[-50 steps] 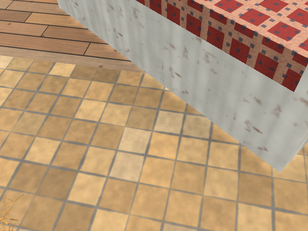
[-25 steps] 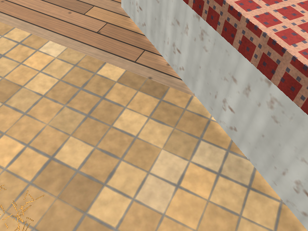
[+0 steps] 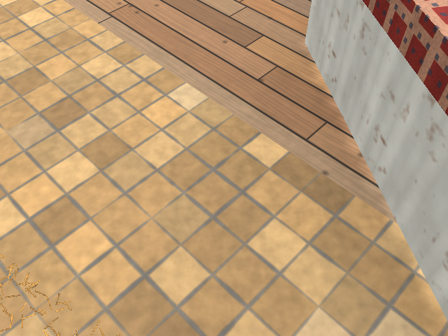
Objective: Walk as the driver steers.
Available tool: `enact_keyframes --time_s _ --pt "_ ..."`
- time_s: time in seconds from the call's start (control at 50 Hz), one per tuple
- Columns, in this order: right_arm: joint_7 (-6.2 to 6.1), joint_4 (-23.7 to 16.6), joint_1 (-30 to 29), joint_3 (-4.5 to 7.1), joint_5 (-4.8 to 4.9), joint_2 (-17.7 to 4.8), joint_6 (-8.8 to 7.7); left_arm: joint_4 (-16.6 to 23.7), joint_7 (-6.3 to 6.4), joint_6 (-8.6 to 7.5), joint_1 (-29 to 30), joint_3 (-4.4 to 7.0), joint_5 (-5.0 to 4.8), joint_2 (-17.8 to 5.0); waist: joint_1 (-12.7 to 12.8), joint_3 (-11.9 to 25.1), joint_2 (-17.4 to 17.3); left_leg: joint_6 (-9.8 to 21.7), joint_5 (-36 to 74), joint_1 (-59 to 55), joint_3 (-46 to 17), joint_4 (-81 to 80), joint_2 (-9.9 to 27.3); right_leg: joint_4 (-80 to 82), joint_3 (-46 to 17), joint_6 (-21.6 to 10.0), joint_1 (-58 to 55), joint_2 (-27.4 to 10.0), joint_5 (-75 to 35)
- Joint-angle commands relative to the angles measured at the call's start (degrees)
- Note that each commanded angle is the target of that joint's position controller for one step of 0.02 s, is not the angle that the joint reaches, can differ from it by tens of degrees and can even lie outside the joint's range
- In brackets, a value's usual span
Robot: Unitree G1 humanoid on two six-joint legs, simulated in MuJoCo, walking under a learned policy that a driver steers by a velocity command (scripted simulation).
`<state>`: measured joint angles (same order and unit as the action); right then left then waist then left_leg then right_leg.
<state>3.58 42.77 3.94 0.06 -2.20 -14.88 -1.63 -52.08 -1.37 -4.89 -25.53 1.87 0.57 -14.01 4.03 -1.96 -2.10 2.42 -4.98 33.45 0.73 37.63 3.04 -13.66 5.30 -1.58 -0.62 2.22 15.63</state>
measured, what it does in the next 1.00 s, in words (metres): walks ahead, turning left: left foot, then right foot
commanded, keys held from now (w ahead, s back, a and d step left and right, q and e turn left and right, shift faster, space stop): w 0.10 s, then w+q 0.90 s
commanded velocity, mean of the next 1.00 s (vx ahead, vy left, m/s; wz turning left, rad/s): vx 0.50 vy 0.00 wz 0.43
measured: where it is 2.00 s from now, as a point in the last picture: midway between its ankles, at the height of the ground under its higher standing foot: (137, 184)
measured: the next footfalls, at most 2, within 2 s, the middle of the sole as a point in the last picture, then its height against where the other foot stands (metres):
left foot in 0.08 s outside the picture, level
right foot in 0.60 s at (269, 321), level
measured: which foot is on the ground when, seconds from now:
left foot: up 0.00-0.06, down 0.08-0.60, up 0.62-1.00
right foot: down 0.00-0.10, up 0.12-0.58, down 0.60-1.00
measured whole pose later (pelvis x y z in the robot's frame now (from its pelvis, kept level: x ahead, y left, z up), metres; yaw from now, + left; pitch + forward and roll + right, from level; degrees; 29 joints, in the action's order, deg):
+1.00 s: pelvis +0.53 +0.05 +0.00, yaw +26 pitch +1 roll -1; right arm 4.6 44.4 3.6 2.6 -2.1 -15.2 0.1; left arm -51.9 0.4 -4.9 -23.5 2.4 0.8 -13.4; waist 3.1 -3.3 -2.3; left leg 3.2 -2.5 36.5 2.1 44.0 3.3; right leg -14.1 14.0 -1.2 -1.8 0.3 16.5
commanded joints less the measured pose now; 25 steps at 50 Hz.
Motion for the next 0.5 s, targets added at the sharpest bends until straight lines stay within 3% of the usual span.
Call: enact_keyframes --time_s 0.02,0.06,0.08,0.1,0.12,0.14,0.16,0.18,0.22,0.3,0.36,0.46,0.5 --pt "-0.58 -4.2 -3.9 0.84 0.04 -4.3 -0.89 1.9 0.37 -0.32 0.2 2.16 0.02 -10.1 -2.0 -2.0 6.6 1.3 -1.2 -7.0 2.8 -4.1 -1.5 2.5 -7.3 -7.5 4.2 -15.9 -26.3" --pt "-1.27 -2.2 2.0 1.51 -0.48 -5.3 -1.41 1.0 0.64 0.36 0.2 2.15 0.02 -10.6 -5.1 1.1 6.0 3.1 -4.1 -15.5 4.0 -8.6 -4.2 -7.3 -5.3 -6.3 2.0 -14.9 -38.8" --pt "-1.82 1.0 10.3 2.34 -1.05 -6.8 -2.0 0.6 0.73 0.63 -0.5 1.74 0.02 -9.5 -8.2 5.9 4.0 4.6 -4.4 -26.3 3.9 -10.8 -5.2 -18.0 -3.0 -5.2 4.5 -12.3 -40.4" --pt "-2.62 2.9 20.6 3.6 -2.1 -10.8 -2.38 2.5 0.75 0.55 0.3 0.93 -0.06 -7.5 -12.5 12.8 -1.0 7.6 -11.8 -39.6 -8.4 -12.6 6.0 -34.0 -1.0 -3.9 13.9 -10.0 -25.5" --pt "-3.28 3.6 23.3 5.12 -1.65 -16.6 -1.81 4.8 0.39 0.57 -4.4 -0.1 -0.92 -2.0 -9.7 18.3 -14.8 14.6 -16.1 -51.6 -36.3 -19.4 21.0 -53.3 1.0 -1.5 33.1 0.1 11.8" --pt "-3.16 3.7 21.2 4.87 1.07 -13.9 -1.38 4.3 1.07 1.07 0.0 1.62 0.76 -8.8 -10.1 14.6 -6.4 14.5 -13.9 -48.6 -38.6 -21.4 18.8 -57.9 -6.2 -2.1 39.0 -2.0 12.9" --pt "-3.1 3.6 17.0 4.16 1.49 -11.1 -1.45 5.5 0.82 0.73 3.9 1.75 0.51 -8.5 -8.0 7.8 -4.1 13.5 -8.2 -43.2 -29.7 -21.1 15.9 -57.2 -6.7 -2.6 40.9 -4.7 7.7" --pt "-2.84 3.6 14.5 3.58 1.37 -8.4 -1.79 5.8 0.62 0.33 5.8 1.27 0.42 -7.1 -6.6 4.7 -2.0 12.5 -0.4 -37.4 -24.3 -22.2 13.1 -54.1 -6.5 -2.4 39.0 -6.4 4.2" --pt "-2.95 4.3 12.4 3.0 1.62 -6.1 -2.33 5.3 0.28 1.4 5.3 1.01 1.54 -5.8 -3.4 2.8 -2.2 10.7 6.3 -30.1 -17.9 -24.5 8.5 -49.2 -6.2 -0.9 33.5 -8.0 2.5" --pt "-3.25 6.3 15.2 3.84 2.33 -7.7 -2.99 6.9 -0.4 3.03 9.6 0.85 2.16 -4.6 -2.6 0.9 -1.3 12.6 7.7 -26.3 -15.5 -28.1 6.5 -43.1 -4.8 2.3 33.7 -7.8 -0.9" --pt "-3.26 7.6 17.9 4.19 2.12 -7.8 -2.71 9.7 -0.29 3.17 17.8 0.68 1.85 -4.7 -4.5 -1.8 -0.8 12.4 4.6 -25.9 -15.4 -29.7 5.5 -35.1 -4.7 3.8 37.0 -8.0 -7.3" --pt "-3.32 9.2 22.8 4.71 1.68 -8.5 -2.61 13.1 -0.14 2.83 27.4 0.2 0.98 -4.8 -7.8 -1.9 -1.3 11.1 9.0 -29.3 -15.9 -26.4 5.2 -25.1 -4.9 3.9 36.0 -5.7 -13.4" --pt "-3.61 9.2 23.4 4.96 1.43 -9.0 -2.46 14.2 -0.03 2.51 29.1 0.23 0.72 -5.4 -8.0 -1.8 -1.8 10.3 11.8 -30.7 -17.2 -24.1 5.7 -22.5 -5.5 3.2 34.2 -5.0 -13.0"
